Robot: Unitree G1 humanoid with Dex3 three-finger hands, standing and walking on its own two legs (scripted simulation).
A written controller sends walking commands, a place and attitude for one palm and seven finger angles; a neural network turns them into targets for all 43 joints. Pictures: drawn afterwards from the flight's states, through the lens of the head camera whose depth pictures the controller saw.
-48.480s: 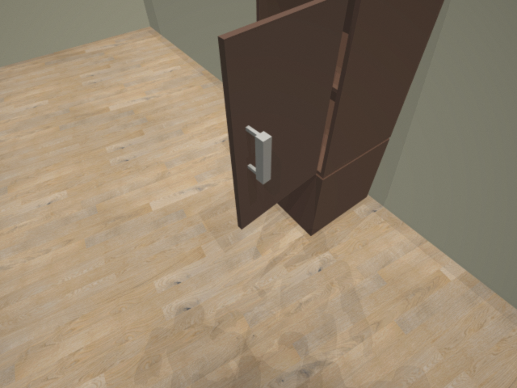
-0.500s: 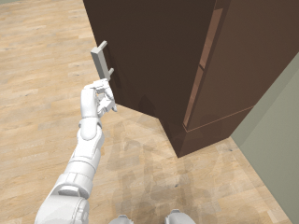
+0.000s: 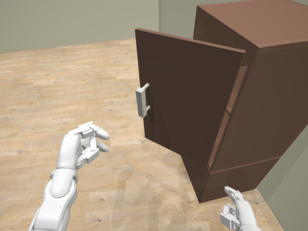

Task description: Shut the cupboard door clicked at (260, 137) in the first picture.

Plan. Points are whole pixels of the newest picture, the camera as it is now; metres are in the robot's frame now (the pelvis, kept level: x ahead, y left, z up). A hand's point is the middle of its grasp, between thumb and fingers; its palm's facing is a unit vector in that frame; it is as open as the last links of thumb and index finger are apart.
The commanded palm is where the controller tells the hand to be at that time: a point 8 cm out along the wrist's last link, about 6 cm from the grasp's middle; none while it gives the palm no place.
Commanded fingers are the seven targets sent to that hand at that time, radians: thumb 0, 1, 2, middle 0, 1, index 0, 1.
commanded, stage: draw the hand back to the body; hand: left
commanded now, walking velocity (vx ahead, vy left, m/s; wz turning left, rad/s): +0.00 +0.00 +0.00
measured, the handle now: (144, 100) +0.63 +0.11 -0.03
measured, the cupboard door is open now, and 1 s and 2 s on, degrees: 45 45 45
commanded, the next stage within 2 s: step back with the hand held close in 0.76 s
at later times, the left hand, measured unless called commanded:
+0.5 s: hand (7, 170) +0.17 +0.29 +0.17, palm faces +0.52 -0.75 -0.41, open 6.9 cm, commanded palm +0.13 +0.32 +0.18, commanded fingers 0.00 0.90 0.90 -0.20 -0.30 -0.20 -0.30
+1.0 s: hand (20, 166) +0.19 +0.28 +0.17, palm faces +0.47 -0.77 -0.43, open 7.4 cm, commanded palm +0.13 +0.31 +0.18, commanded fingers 0.00 0.90 0.90 -0.20 -0.30 -0.20 -0.30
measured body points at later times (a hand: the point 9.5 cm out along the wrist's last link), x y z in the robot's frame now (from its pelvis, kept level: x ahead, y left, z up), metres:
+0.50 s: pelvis +0.00 +0.01 +0.00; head -0.03 -0.02 +0.45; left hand +0.14 +0.33 +0.19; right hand +0.18 -0.21 -0.09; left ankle -0.01 +0.09 -0.74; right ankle +0.00 -0.10 -0.74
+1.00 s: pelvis -0.01 +0.01 +0.00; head -0.02 -0.02 +0.45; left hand +0.16 +0.31 +0.19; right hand +0.18 -0.22 -0.09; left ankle -0.01 +0.09 -0.74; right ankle +0.00 -0.10 -0.74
